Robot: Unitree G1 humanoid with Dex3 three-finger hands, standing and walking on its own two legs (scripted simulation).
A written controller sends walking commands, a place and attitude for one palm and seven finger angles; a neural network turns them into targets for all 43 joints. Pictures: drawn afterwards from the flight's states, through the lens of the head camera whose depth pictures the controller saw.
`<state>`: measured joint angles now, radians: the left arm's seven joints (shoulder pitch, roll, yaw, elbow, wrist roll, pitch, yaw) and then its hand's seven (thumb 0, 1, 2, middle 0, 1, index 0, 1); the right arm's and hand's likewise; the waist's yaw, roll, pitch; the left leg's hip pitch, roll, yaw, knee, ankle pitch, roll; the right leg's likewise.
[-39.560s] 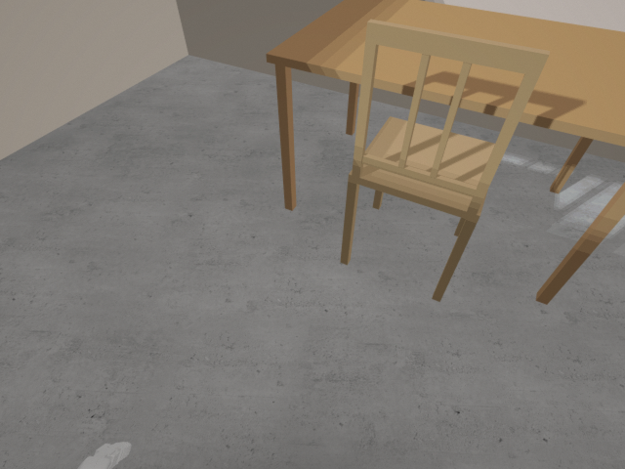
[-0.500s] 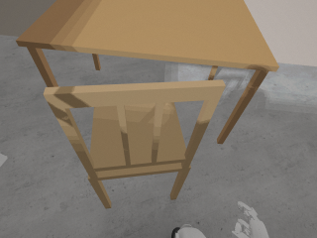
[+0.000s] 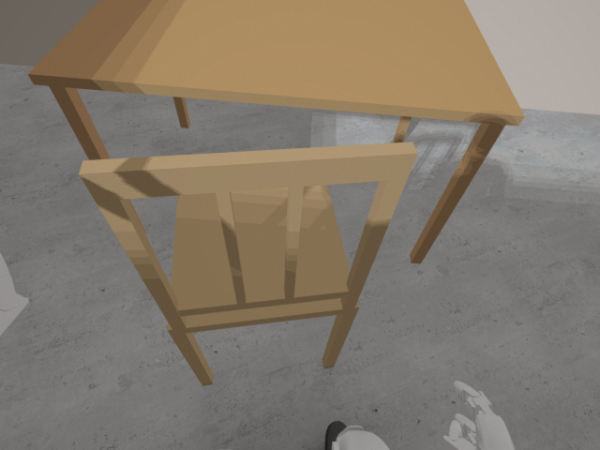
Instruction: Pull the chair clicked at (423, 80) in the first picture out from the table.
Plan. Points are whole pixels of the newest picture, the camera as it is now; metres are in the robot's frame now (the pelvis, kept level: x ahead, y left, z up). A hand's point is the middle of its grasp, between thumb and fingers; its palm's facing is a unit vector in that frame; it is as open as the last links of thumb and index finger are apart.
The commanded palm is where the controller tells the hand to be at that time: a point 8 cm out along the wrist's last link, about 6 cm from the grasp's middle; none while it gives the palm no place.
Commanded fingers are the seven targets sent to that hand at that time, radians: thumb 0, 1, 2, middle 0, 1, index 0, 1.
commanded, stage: stop stepping back and stand still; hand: left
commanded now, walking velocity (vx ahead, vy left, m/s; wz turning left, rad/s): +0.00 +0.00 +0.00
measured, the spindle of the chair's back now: (234, 255) +0.41 +0.12 -0.04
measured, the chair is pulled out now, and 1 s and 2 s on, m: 0.30 0.30 0.30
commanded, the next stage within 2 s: let the arm hang, fingers relaxed in 0.94 s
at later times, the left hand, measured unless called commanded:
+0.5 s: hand (16, 274) +0.24 +0.28 +0.17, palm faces +0.46 -0.75 -0.48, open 7.4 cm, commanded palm +0.17 +0.31 +0.19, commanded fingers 0.00 0.90 0.90 -0.20 -0.30 -0.20 -0.30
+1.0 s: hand (23, 245) +0.27 +0.29 +0.17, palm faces +0.40 -0.77 -0.50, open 7.4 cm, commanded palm +0.21 +0.32 +0.19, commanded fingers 0.00 0.90 0.90 -0.20 -0.30 -0.20 -0.30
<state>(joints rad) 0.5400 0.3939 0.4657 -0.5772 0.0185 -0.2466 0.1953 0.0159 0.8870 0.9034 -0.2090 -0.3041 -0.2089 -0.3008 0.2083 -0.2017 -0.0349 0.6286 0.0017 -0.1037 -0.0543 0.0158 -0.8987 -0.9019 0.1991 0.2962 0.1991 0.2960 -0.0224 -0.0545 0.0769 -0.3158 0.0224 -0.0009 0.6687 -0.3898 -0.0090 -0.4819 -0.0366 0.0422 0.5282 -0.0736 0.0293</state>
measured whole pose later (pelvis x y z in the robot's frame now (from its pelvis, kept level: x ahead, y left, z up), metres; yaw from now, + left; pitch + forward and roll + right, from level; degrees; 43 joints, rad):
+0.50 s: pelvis +0.04 +0.01 +0.02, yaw +1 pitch -2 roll +0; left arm 0.53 0.37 0.42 -0.47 0.02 -0.22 0.19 0.02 0.89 0.90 -0.21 -0.30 -0.21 -0.30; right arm 0.24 -0.19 -0.02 0.64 0.02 -0.16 -0.06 0.02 -0.90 -0.90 0.20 0.30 0.20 0.30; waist -0.01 -0.03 0.08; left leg -0.13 0.03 0.00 0.49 -0.33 -0.02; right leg -0.30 -0.01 0.09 0.38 -0.05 0.05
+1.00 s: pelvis +0.08 +0.02 +0.02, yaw +1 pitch -2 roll -1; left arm 0.61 0.42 0.43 -0.55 -0.02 -0.21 0.17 0.02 0.89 0.90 -0.21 -0.30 -0.21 -0.30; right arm 0.16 -0.17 -0.03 0.62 0.03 -0.09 -0.05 0.01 -0.90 -0.90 0.20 0.30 0.20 0.30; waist -0.02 -0.03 0.09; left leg -0.06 0.03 -0.01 0.47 -0.38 -0.01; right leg -0.25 -0.01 0.07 0.41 -0.13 0.05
